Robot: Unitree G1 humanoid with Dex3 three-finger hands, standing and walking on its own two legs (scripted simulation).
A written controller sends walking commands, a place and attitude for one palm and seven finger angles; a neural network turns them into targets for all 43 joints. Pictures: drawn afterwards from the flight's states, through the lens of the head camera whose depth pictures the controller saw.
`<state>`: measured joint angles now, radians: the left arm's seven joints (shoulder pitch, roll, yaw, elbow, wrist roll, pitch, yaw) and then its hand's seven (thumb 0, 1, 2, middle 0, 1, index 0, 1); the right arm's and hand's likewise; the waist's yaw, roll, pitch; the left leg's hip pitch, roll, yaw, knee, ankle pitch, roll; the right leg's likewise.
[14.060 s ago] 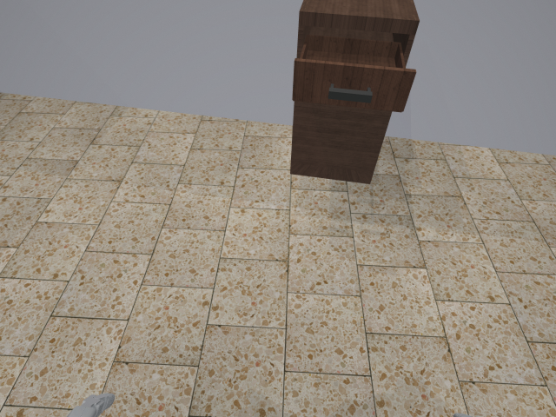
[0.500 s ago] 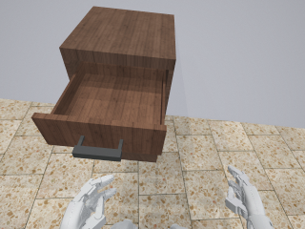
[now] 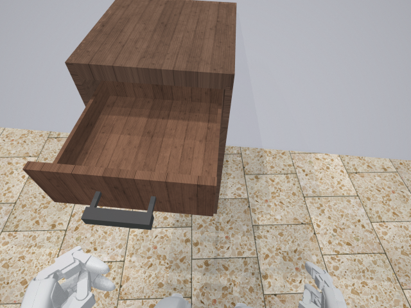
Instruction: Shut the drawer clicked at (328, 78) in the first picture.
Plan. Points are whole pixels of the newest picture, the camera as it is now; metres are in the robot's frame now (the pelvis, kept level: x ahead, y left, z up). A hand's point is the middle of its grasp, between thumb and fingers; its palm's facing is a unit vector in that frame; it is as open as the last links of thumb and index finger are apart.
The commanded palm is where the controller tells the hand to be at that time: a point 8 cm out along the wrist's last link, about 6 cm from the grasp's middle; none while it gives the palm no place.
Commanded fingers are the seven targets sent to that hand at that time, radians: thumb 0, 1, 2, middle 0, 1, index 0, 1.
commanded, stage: raise the hand and make a fist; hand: left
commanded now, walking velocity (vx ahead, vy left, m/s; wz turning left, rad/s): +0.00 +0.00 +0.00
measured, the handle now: (121, 208) +0.31 +0.20 -0.01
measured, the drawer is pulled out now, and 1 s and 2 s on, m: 0.30 0.30 0.30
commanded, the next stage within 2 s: bring the fist close to the handle in 0.98 s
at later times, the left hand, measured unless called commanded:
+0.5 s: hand out of the picture +0.13 +0.14 +0.08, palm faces -0.05 -1.00 -0.01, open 3.2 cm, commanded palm +0.08 +0.21 +0.09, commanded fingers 0.00 0.90 0.90 -1.40 -1.60 -1.40 -1.60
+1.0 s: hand (88, 297) +0.14 +0.17 +0.09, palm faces +0.04 -1.00 -0.03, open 3.3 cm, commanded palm +0.08 +0.22 +0.09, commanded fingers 0.00 0.90 0.90 -1.40 -1.60 -1.40 -1.60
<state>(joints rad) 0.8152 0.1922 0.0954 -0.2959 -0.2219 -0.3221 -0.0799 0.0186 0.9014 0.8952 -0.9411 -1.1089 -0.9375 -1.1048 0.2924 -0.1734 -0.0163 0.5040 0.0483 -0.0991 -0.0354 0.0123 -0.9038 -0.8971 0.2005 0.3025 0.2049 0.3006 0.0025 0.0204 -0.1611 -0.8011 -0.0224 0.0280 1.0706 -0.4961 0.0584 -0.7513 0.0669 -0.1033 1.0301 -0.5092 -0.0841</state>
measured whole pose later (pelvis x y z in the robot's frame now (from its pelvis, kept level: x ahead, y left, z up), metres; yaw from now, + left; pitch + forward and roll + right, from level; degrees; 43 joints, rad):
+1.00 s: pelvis +0.00 +0.02 +0.00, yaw +0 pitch +11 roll -3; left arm 0.84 0.20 0.02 -0.39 -0.22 -0.35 -0.13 0.02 0.90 0.90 -1.39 -1.60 -1.39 -1.59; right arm 0.27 -0.21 -0.01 0.44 0.06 -0.14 -0.01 0.01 -0.91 -0.90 0.20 0.30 0.20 0.30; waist -0.01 0.05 -0.17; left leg -0.76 -0.04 0.02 1.05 -0.49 0.08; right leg -0.69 0.06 -0.11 1.00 -0.49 -0.06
